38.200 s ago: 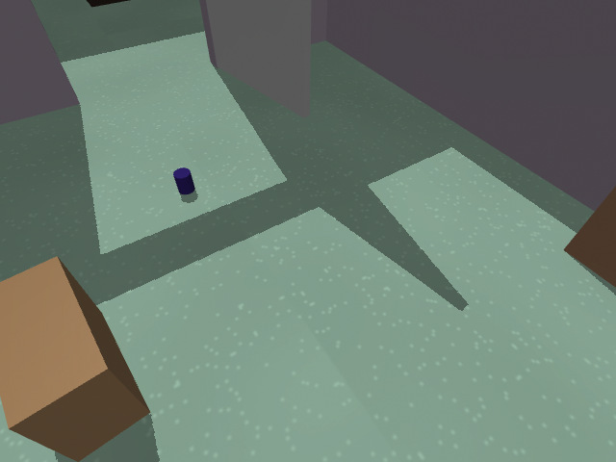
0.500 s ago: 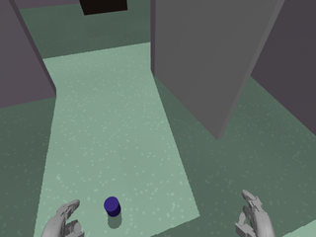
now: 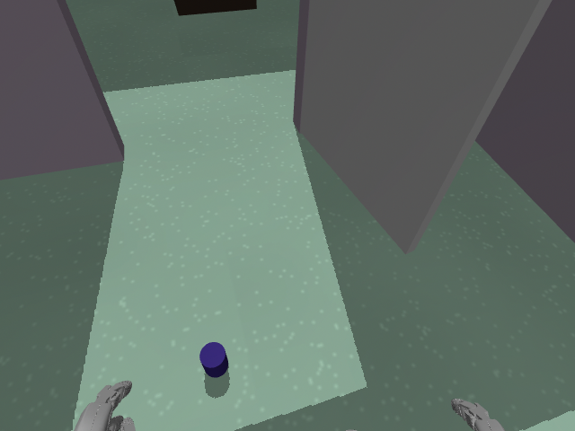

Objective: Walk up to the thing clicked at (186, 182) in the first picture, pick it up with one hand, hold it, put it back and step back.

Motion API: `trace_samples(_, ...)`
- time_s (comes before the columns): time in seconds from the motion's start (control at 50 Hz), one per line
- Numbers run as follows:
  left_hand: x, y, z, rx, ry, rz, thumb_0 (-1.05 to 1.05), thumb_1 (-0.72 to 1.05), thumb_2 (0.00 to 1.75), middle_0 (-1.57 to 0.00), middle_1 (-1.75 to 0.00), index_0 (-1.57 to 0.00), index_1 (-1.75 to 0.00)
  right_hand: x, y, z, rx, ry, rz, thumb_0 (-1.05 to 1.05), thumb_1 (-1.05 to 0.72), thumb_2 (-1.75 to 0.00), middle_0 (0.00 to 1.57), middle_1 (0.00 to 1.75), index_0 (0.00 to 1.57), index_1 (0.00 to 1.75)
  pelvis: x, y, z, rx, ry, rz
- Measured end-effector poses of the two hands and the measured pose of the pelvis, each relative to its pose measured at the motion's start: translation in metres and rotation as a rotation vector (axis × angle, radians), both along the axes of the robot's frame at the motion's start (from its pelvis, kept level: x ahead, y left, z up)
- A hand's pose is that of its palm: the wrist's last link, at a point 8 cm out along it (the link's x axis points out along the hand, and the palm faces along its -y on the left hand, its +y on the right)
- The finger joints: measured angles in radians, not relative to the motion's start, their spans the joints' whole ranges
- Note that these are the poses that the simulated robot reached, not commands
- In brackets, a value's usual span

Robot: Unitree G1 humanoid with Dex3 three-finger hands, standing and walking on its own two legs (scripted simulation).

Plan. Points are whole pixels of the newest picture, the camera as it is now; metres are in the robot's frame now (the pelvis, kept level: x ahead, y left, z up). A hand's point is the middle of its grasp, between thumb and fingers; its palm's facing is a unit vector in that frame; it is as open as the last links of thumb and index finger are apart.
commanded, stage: stand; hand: left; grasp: from above
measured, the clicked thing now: (214, 360) +0.43 +0.22 -0.69
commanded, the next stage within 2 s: none
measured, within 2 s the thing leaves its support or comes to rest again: neither
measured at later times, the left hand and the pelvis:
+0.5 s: hand out of the picture +0.03 +0.24 -0.13, palm faces +0.04 -0.94 -0.33, open 7.4 cm; pelvis +0.00 +0.00 +0.04, yaw +0 degrees
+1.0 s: hand out of the picture +0.06 +0.23 -0.12, palm faces +0.03 -0.94 -0.34, open 7.4 cm; pelvis +0.00 -0.01 +0.04, yaw +0 degrees
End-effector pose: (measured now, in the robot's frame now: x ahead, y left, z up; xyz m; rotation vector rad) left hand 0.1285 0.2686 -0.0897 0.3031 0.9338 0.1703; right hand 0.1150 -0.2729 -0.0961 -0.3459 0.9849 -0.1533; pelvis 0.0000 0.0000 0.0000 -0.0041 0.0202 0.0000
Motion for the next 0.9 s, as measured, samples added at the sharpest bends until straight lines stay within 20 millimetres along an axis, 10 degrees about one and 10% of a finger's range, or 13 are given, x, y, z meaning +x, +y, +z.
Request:
trace_samples(0.36, -0.098, 0.015, -0.007, -0.017, 0.334, 0.147, 0.01, 0.9, 0.9, -0.2, -0.3, -0.2, -0.3, -0.052, 0.01, 0.002, 0.046, 0.211, -0.105, 0.01, -0.9, -0.9, 0.2, 0.3, 0.2, 0.3, 0.004, 0.007, 0.032, -0.002, -0.091, 0.008)
trace_samples(0.9, -0.083, 0.004, 0.007, 0.0, 0.322, 0.135, 0.01, 0.9, 0.9, -0.21, -0.3, -0.21, -0.3, -0.06, -0.021, 0.007, 0.039, 0.246, -0.121, 0.0, -0.91, -0.9, 0.2, 0.3, 0.2, 0.3, 0.003, -0.011, 0.041, 0.005, -0.106, 0.008)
